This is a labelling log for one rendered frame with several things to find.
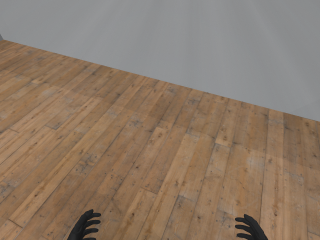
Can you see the robot right hand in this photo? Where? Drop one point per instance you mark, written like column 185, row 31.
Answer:
column 253, row 228

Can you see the robot left hand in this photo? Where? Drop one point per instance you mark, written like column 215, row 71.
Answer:
column 79, row 230

